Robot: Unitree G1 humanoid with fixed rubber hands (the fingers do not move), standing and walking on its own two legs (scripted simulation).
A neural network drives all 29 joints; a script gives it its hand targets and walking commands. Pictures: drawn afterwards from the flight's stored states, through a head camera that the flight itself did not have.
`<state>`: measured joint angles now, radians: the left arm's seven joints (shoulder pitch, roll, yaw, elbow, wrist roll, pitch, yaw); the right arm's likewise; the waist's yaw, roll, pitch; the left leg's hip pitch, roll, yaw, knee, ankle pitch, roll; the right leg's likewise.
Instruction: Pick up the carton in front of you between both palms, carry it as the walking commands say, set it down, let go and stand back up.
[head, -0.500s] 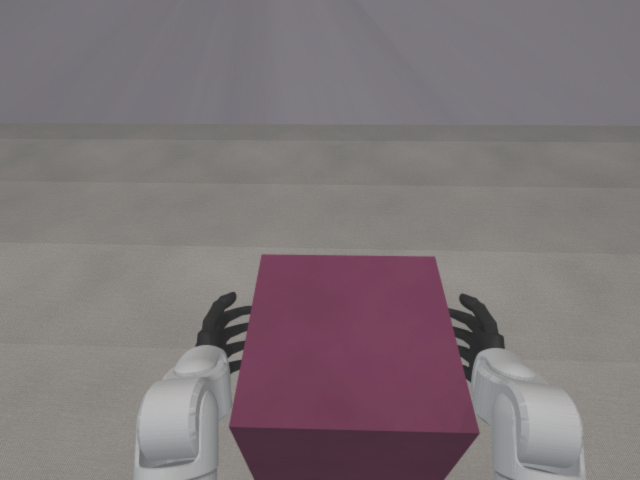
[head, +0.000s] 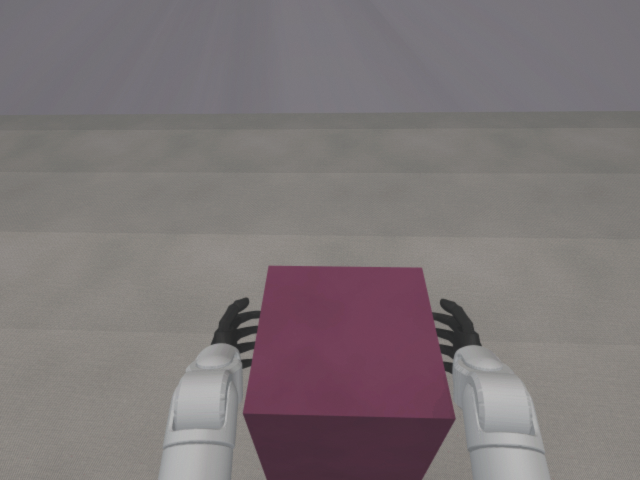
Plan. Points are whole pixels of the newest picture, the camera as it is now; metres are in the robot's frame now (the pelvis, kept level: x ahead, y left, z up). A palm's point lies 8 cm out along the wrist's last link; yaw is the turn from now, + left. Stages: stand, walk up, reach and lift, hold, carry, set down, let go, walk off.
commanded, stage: carry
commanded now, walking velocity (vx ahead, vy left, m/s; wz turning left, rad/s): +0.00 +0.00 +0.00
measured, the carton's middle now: (343, 379) +0.28 +0.00 -0.04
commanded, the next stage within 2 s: hold in 0.88 s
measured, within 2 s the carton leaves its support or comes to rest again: neither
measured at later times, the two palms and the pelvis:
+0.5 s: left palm (225, 347) +0.29 +0.15 +0.04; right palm (457, 349) +0.29 -0.15 +0.03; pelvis +0.00 +0.01 +0.00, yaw +0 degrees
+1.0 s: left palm (217, 354) +0.28 +0.16 +0.04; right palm (453, 356) +0.28 -0.14 +0.03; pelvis -0.01 +0.01 +0.00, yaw +4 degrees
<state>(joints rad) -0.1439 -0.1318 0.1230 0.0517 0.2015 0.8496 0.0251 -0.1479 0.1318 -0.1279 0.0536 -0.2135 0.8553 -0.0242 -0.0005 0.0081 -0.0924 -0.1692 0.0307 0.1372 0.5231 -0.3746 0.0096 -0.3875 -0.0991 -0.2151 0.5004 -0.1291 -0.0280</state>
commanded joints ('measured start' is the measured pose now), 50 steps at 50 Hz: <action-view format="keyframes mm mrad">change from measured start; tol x4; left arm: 1 -489 -794 -447 49 -179 -159 -193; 6 -541 -863 -482 75 -192 -233 -213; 13 -472 -893 -541 -1 -220 -168 -211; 20 -462 -859 -496 23 -196 -139 -209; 27 -516 -891 -522 5 -222 -152 -214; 44 -498 -886 -519 10 -216 -150 -214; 45 -421 -911 -491 68 -203 -168 -219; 50 -395 -854 -417 65 -134 -236 -178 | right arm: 1 -494 767 458 38 183 -166 194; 6 -556 836 498 58 199 -240 216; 12 -503 873 559 -1 231 -186 220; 20 -468 835 504 16 209 -143 217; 26 -524 863 529 -3 231 -157 221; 44 -508 861 528 0 229 -156 223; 45 -410 856 505 -16 223 -158 220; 50 -491 830 555 -74 240 -196 223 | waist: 1 0 -11 -197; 12 -3 -15 -280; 23 -1 4 -212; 36 -2 -3 -249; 44 -1 2 -221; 45 -13 136 -83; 50 45 44 -143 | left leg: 1 -104 108 -95 -118 129 19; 16 -52 117 -86 -54 304 17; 44 -88 121 -96 -85 251 27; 45 -224 -43 -288 -194 507 25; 46 -235 -38 -281 -164 591 24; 48 -207 -58 -289 -186 562 14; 50 -45 -90 -269 -187 540 16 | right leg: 1 222 -89 128 -50 95 13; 15 248 -91 111 2 259 -3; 25 216 -85 111 -9 178 12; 44 216 -83 107 -11 161 15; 45 569 194 239 -8 296 -17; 46 620 185 278 -16 358 -18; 48 633 183 285 -46 347 -20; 50 549 194 284 -61 348 22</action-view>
